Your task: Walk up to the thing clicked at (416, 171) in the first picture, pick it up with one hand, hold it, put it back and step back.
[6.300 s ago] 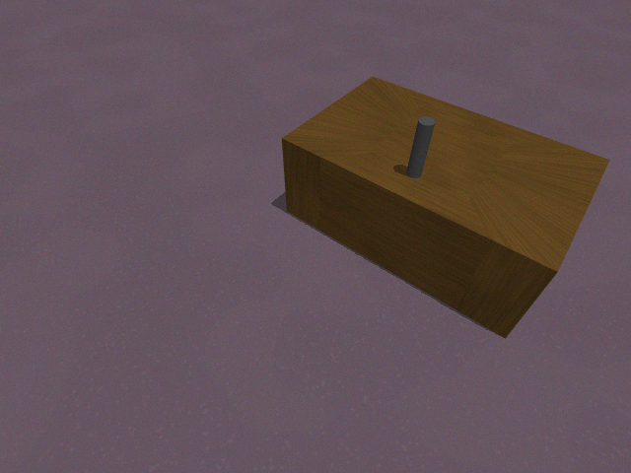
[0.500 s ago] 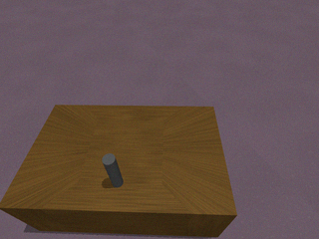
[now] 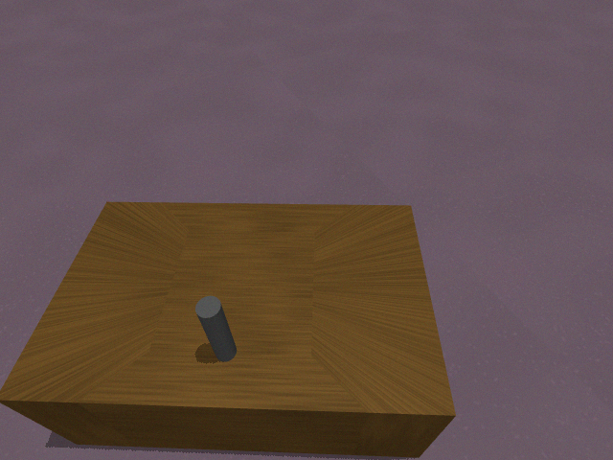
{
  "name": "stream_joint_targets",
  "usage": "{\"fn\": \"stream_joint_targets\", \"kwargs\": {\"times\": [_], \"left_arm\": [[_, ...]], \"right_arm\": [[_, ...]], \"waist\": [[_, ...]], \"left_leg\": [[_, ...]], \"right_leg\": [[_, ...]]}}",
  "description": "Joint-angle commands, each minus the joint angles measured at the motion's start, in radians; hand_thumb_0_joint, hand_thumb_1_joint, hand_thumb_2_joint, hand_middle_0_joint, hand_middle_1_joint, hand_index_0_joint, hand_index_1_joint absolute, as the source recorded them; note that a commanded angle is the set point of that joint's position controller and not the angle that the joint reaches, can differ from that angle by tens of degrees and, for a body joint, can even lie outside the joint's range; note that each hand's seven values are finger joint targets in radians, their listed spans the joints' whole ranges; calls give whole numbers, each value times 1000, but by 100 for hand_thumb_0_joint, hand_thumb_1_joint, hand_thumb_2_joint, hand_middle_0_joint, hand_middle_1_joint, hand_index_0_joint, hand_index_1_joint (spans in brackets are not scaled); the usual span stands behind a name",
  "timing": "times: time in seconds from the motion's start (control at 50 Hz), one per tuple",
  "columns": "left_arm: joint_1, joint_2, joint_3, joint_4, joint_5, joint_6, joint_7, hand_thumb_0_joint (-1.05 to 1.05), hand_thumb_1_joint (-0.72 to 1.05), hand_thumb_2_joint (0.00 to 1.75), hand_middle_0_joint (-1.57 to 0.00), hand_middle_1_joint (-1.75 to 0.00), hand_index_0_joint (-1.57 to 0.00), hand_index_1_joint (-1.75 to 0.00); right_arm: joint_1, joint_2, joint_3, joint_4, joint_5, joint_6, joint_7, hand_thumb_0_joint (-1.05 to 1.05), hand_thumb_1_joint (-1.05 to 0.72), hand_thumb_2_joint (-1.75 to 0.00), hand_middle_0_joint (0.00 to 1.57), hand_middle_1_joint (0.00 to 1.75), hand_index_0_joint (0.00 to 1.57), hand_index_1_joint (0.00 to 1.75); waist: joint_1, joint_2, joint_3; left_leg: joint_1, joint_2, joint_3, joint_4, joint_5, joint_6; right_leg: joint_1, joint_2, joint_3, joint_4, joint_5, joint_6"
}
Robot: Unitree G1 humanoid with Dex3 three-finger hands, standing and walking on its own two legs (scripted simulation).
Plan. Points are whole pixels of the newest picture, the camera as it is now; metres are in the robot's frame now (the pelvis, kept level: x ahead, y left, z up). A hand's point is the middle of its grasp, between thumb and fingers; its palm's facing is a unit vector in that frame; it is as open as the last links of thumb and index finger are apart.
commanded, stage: stand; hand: left
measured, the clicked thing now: (217, 331) +0.45 +0.21 -0.29
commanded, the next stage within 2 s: go down in 0.36 s
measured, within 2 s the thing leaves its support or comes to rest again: neither
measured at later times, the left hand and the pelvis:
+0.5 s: hand out of the picture +0.08 +0.25 -0.15, palm faces +0.01 -0.93 -0.36, open 7.5 cm; pelvis +0.00 +0.00 +0.00, yaw +0 degrees
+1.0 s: hand out of the picture +0.14 +0.27 -0.14, palm faces +0.05 -0.94 -0.33, open 15.8 cm; pelvis +0.00 +0.03 -0.02, yaw +1 degrees
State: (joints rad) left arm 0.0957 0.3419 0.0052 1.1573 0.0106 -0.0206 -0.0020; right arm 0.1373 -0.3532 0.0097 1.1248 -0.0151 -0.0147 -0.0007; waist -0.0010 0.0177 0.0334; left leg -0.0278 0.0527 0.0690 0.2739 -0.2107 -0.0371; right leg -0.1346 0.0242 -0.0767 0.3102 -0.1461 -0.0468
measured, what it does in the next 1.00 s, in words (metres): stands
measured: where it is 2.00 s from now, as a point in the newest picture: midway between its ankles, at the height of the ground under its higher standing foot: outside the picture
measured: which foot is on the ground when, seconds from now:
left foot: down 0.00-1.00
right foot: down 0.00-1.00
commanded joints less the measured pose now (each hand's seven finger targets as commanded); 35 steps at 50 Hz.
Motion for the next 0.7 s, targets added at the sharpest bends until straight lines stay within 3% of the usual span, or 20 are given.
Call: {"fn": "stream_joint_targets", "kwargs": {"times": [0.0,0.2,0.34,0.42,0.44,0.46,0.48,0.5,0.52,0.54,0.56,0.58,0.6,0.64,0.68], "left_arm": [[-42,219,37,-62,-4,-20,13,0,90,90,-20,-30,-20,-30],[-46,224,37,-66,-4,-21,15,0,90,90,-20,-30,-20,-30],[-40,225,40,-67,-5,-20,16,0,90,90,-20,-30,-20,-30],[-37,228,41,-64,-4,-20,16,0,90,90,-20,-30,-20,-30],[-48,230,43,-68,-4,-20,17,0,82,82,-12,-22,-12,-22],[-399,40,39,-418,-58,-100,27,0,74,74,-4,-14,-4,-14],[-426,118,67,-334,-51,-83,32,0,66,66,-2,-6,-3,-6],[-218,246,141,-161,-20,-44,37,0,58,58,-2,0,-2,0],[-197,262,164,-133,-2,-27,28,0,50,50,-3,0,-3,0],[-295,311,190,-214,15,-33,21,0,42,42,-3,0,-4,0],[-249,304,203,-224,35,-37,16,0,38,34,-3,0,-3,0],[-100,221,185,-156,43,-9,9,0,33,26,-3,0,-4,0],[-48,184,170,-188,48,12,1,0,30,18,-3,0,-4,0],[-51,226,206,-294,58,61,14,0,17,9,-5,0,-5,0],[-47,191,183,-375,57,119,19,0,6,8,-5,0,-6,0]], "right_arm": [[-35,-200,-39,-50,0,-15,-11,0,-90,-90,20,30,20,30],[-25,-199,-40,-52,-1,-12,-10,0,-90,-90,20,30,20,30],[-26,-201,-42,-55,-1,-11,-11,0,-90,-90,20,30,20,30],[-19,-199,-43,-52,0,-7,-8,0,-90,-90,20,30,20,30],[-17,-198,-42,-54,-1,-7,-10,0,-98,-98,20,30,20,30],[-38,-19,9,-330,69,-65,-31,0,-105,-94,20,30,20,30],[18,-56,-6,-274,74,-66,-42,0,-105,-94,20,30,20,30],[56,-101,-31,-269,74,-52,-54,0,-105,-94,20,30,20,30],[66,-93,-42,-287,63,-49,-52,0,-105,-94,20,30,20,30],[75,-87,-50,-317,57,-53,-53,0,-105,-94,20,30,20,30],[89,-86,-69,-341,44,-61,-53,0,-105,-94,20,30,20,30],[127,-66,-70,-346,41,-64,-52,0,-104,-93,20,30,20,30],[123,-72,-77,-382,41,-70,-51,0,-103,-93,20,30,20,30],[111,-73,-87,-427,48,-79,-59,0,-100,-92,20,30,20,30],[80,-63,-81,-474,50,-86,-62,0,-97,-91,20,30,20,30]], "waist": [[0,-11,-54],[-2,-18,-53],[-3,-8,-59],[-3,-29,-45],[-7,-25,-45],[-117,-11,101],[-75,-38,2],[-40,-46,-12],[-27,-67,-66],[-19,-61,-124],[-4,-23,-234],[0,-49,-245],[14,-22,-266],[33,5,-298],[16,22,-262]], "left_leg": [[-40,114,-98,-46,98,43],[-55,110,-96,-39,68,46],[-46,109,-95,-38,78,44],[-60,100,-90,-28,43,43],[-62,103,-91,-29,45,47],[-239,-67,10,48,-13,69],[-212,-67,2,68,1,75],[-226,-64,3,85,22,74],[-253,-67,-6,121,36,73],[-271,-65,-9,143,43,74],[-263,-69,-8,159,90,70],[-280,-75,-14,166,105,69],[-275,-81,-13,167,126,66],[-255,-88,-15,157,150,60],[-250,-86,-18,158,137,57]], "right_leg": [[42,-167,154,-43,186,20],[49,-168,162,-51,141,23],[47,-166,158,-46,165,21],[45,-163,165,-64,106,31],[44,-168,174,-63,114,22],[-168,-66,101,-17,18,46],[-86,-77,100,-8,-9,54],[-85,-69,86,10,-16,48],[-69,-76,91,37,-12,49],[-51,-81,93,74,20,52],[7,-92,102,110,100,52],[8,-83,86,131,138,45],[18,-78,77,136,148,39],[35,-68,69,131,190,34],[0,-57,57,119,145,30]]}}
